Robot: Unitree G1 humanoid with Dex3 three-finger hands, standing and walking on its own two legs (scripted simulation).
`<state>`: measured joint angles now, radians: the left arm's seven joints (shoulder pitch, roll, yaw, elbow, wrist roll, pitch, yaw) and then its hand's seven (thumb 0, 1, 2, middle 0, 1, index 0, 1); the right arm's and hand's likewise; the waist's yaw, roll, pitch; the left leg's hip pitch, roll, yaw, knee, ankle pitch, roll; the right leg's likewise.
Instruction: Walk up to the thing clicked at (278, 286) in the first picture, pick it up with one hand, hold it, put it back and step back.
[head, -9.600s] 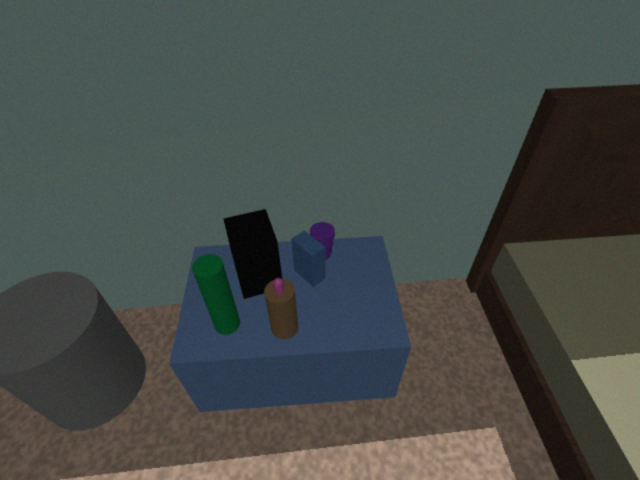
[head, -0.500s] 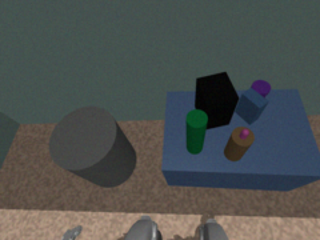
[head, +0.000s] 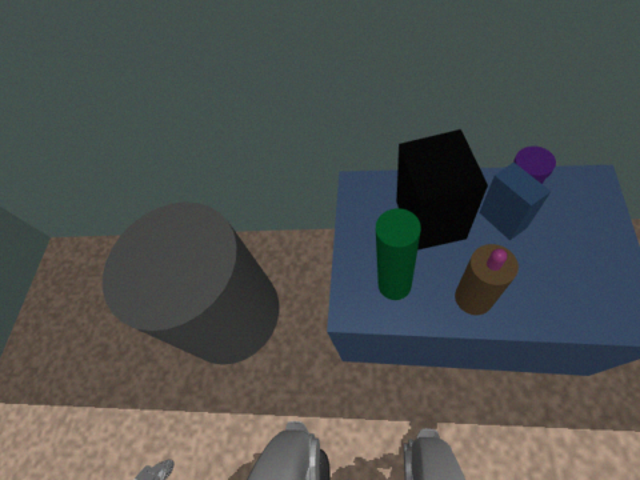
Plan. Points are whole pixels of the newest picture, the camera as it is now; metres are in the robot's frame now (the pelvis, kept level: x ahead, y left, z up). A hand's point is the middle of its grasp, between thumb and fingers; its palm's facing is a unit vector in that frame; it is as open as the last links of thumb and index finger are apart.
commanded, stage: go down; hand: right
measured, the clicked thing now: (485, 278) +0.47 -0.22 -0.25
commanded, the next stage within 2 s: approach in 0.06 s
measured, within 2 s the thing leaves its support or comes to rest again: neither
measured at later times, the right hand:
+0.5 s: hand out of the picture +0.39 -0.39 -0.05, palm faces +0.22 +0.97 -0.05, open 17.7 cm
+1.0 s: hand (533, 300) +0.43 -0.30 -0.27, palm faces +0.16 +0.99 +0.00, open 17.5 cm
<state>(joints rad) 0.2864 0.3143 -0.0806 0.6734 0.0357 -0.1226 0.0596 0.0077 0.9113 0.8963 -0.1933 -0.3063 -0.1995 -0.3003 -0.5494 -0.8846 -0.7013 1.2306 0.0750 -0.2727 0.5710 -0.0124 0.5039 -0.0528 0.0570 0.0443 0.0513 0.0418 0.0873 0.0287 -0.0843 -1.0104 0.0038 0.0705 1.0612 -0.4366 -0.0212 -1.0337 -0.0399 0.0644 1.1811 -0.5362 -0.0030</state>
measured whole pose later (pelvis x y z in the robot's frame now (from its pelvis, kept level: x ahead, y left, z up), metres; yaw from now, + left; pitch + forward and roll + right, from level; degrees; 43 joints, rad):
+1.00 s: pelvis -0.08 +0.00 -0.29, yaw +4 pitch +34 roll +7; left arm 0.17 0.30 -0.11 0.65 0.09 -0.08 -0.03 0.01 0.91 0.89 -0.20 -0.30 -0.21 -0.30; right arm -0.88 -0.75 -0.72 1.15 0.08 -0.48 0.45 -0.02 0.53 -0.03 0.07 0.04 0.06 0.03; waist 0.17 0.00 -0.11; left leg -2.10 0.03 0.07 2.09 -0.59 -0.03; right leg -2.11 0.00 0.11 2.22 -0.70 0.00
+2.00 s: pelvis -0.07 +0.01 -0.29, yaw +1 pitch +36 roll +4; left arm 0.17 0.31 -0.04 0.63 0.08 0.02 -0.05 0.00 0.87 0.91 -0.21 -0.30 -0.20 -0.31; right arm -0.92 -0.53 -0.55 1.07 0.05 -0.49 0.19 -0.01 0.38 -0.16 0.31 0.21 0.29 0.21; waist 0.16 -0.02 -0.13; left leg -2.13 0.05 0.04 2.13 -0.63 -0.02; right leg -2.13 0.02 0.08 2.22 -0.72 0.01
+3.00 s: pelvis -0.07 +0.01 -0.25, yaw +1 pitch +36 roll +4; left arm 0.17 0.28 -0.01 0.65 0.06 0.03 -0.02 0.00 0.88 0.91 -0.21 -0.30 -0.20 -0.31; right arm -0.77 -0.46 -0.52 0.87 0.03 -0.39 0.10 -0.01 0.48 -1.09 0.70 1.05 0.71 1.07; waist 0.16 -0.02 -0.13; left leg -2.01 0.05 0.03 2.02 -0.63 -0.02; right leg -2.01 0.01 0.07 2.10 -0.72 0.00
